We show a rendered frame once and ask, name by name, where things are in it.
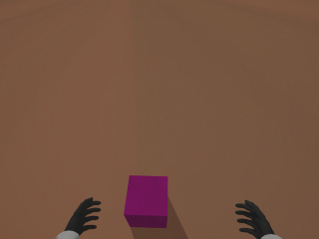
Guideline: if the robot right hand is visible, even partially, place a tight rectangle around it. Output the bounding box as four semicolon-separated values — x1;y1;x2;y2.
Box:
235;200;275;239

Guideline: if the robot left hand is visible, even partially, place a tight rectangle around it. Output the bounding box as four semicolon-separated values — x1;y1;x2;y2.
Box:
64;197;102;236

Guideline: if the carton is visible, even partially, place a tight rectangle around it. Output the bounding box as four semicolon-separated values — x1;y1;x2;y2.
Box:
124;175;168;228

